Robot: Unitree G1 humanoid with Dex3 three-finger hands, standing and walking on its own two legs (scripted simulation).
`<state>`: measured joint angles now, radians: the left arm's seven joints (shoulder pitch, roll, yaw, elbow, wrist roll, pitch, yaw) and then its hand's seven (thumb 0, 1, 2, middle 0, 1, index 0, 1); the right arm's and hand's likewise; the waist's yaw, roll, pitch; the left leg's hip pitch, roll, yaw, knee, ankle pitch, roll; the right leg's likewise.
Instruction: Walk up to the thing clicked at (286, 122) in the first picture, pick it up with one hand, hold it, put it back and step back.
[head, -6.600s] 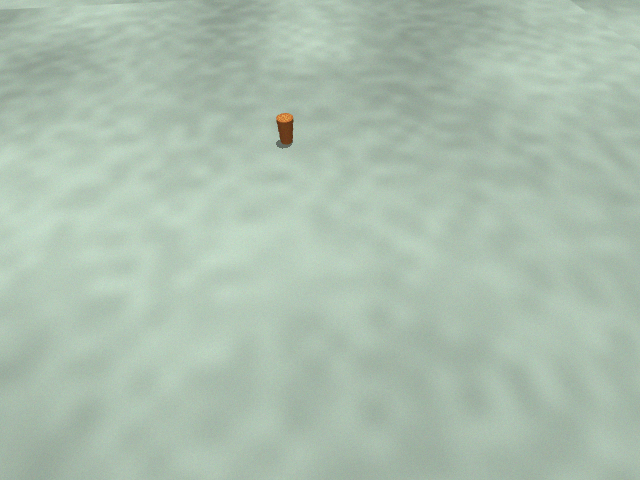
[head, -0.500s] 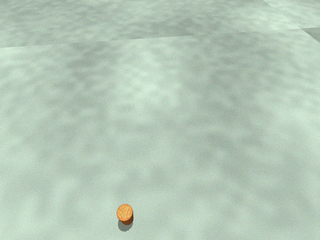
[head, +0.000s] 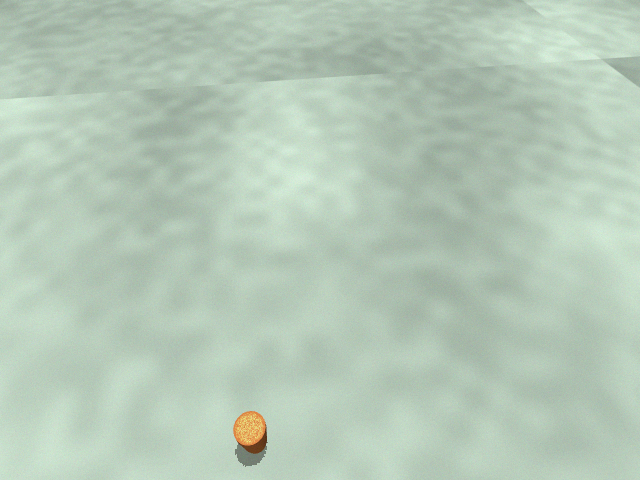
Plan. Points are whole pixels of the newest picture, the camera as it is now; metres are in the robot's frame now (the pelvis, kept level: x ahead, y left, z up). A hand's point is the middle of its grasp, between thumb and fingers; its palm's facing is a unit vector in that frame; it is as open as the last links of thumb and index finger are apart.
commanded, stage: stand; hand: left
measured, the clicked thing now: (252, 435) +0.36 +0.19 -0.71
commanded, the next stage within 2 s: none
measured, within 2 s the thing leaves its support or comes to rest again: neither
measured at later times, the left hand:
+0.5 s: hand out of the picture +0.07 +0.25 -0.16, palm faces -0.01 -0.94 -0.34, open 7.4 cm
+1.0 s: hand out of the picture +0.07 +0.25 -0.16, palm faces -0.01 -0.94 -0.34, open 7.4 cm
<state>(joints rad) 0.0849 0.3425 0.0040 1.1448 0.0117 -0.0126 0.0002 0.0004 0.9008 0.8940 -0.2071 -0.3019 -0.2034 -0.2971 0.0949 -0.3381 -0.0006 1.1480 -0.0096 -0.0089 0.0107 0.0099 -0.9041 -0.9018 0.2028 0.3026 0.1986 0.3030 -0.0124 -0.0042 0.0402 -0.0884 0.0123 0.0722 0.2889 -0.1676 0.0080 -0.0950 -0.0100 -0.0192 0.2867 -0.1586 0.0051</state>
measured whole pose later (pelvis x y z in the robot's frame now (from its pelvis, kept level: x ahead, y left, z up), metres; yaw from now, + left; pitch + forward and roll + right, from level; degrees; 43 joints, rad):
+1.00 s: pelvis +0.01 +0.00 +0.00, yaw +1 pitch -2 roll +0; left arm 0.11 0.35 0.00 1.14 0.01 -0.01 0.00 0.00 0.90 0.89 -0.21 -0.30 -0.20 -0.30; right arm 0.11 -0.35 0.01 1.14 -0.01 -0.01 0.01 0.01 -0.90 -0.90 0.20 0.30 0.20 0.30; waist 0.00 0.00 0.04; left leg -0.09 0.01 0.05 0.29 -0.17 0.01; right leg -0.08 -0.02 -0.04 0.28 -0.17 0.01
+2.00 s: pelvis +0.01 +0.00 +0.00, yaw +1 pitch -1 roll +0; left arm 0.12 0.35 0.00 1.13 0.01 -0.01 0.00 0.00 0.90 0.89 -0.21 -0.30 -0.20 -0.30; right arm 0.11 -0.35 0.01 1.13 -0.01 -0.01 0.01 0.01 -0.90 -0.90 0.20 0.30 0.20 0.30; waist 0.00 0.00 0.04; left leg -0.08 0.01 0.05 0.29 -0.18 0.00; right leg -0.08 -0.01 -0.04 0.29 -0.18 0.00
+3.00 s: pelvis -0.03 +0.00 -0.15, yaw +2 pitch +25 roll -2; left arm 0.04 0.45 0.39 0.69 -0.03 -0.10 -0.25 -0.01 -0.55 0.01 -0.09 -0.05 -0.09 -0.04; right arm 0.14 -0.27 0.00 0.54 -0.01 -0.19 -0.04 0.01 -0.93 -0.90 0.20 0.30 0.20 0.30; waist -0.03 -0.04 -0.16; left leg -1.23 0.03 -0.02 1.40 -0.60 0.01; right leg -1.19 -0.03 -0.09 1.36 -0.60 -0.01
